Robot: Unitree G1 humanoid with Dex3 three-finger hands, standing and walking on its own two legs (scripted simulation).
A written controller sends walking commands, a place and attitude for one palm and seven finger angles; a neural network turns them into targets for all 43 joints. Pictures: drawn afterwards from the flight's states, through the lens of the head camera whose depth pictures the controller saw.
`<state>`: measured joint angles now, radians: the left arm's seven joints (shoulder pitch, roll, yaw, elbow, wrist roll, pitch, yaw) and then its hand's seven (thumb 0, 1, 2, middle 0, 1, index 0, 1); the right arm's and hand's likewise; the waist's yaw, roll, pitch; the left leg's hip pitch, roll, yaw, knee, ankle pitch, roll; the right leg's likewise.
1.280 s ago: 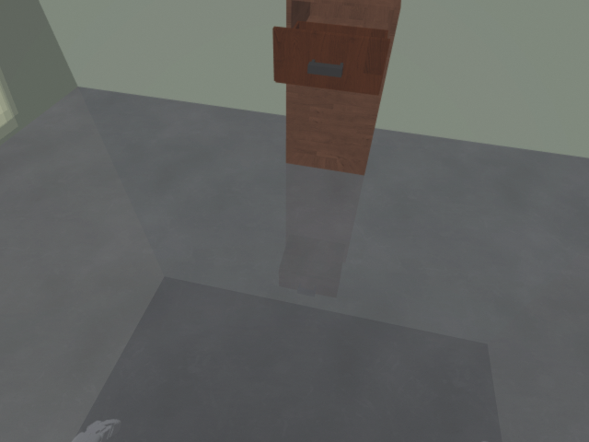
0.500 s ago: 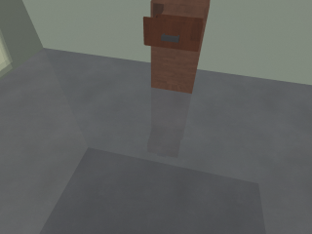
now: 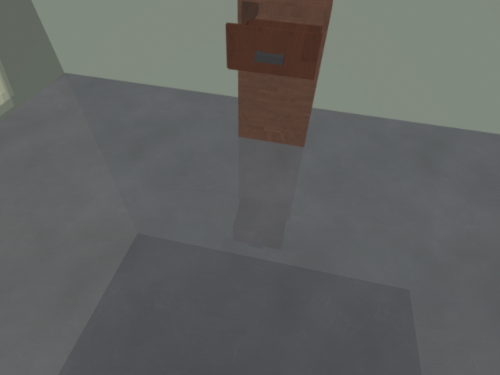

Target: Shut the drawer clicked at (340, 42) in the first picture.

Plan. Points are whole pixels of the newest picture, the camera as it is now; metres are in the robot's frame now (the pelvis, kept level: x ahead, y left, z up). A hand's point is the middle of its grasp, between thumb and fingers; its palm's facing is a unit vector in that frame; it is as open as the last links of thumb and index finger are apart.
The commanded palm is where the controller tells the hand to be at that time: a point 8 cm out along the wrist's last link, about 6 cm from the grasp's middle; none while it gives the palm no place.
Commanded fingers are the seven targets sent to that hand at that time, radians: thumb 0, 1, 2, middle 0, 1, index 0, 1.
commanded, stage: look at it before walking up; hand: left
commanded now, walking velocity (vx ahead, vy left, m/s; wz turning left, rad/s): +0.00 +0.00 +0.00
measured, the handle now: (269, 55) +1.27 -0.01 -0.07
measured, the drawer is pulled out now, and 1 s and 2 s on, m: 0.30 0.30 0.30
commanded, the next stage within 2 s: walk to a spot facing it in 0.16 s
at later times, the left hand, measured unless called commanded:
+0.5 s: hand out of the picture +0.06 +0.22 -0.18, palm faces -0.04 -0.97 -0.24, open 7.3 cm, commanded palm none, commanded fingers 0.00 0.90 0.90 -0.20 -0.30 -0.20 -0.30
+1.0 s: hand (192, 352) +0.20 +0.13 -0.18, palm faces -0.12 -0.98 -0.15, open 7.3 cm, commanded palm none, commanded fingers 0.00 0.90 0.90 -0.20 -0.30 -0.20 -0.30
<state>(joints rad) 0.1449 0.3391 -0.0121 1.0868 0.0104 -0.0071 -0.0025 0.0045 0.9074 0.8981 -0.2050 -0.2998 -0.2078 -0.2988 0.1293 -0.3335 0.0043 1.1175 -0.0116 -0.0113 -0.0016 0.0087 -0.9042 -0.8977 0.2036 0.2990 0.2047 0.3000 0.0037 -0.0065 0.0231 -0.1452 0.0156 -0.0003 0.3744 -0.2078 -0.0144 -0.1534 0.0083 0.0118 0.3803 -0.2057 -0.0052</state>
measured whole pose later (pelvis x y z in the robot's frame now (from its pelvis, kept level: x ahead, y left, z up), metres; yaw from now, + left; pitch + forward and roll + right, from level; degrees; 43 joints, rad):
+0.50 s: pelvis +0.04 +0.01 -0.01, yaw -3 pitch +0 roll +0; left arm 0.29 0.27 0.00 1.09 0.02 0.01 -0.02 0.00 0.91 0.90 -0.20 -0.30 -0.20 -0.30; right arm 0.23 -0.25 0.00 1.11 -0.03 -0.01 0.00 0.01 -0.91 -0.90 0.20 0.30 0.20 0.30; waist 0.02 0.00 -0.04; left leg -0.15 0.03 0.04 0.51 -0.35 0.00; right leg -0.17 0.02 0.05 0.51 -0.33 -0.01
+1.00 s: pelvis +0.22 -0.04 -0.01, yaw -9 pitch +0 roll +0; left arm 0.39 0.12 0.01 1.11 0.02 -0.07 0.01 0.00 0.91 0.90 -0.20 -0.30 -0.21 -0.30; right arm 0.21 -0.18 -0.05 1.06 -0.02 -0.03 0.01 0.01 -0.91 -0.90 0.20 0.30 0.20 0.30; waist 0.00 0.00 0.02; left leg -0.60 0.14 0.09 1.00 -0.22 -0.03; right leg -0.04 0.02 -0.05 0.36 -0.33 -0.04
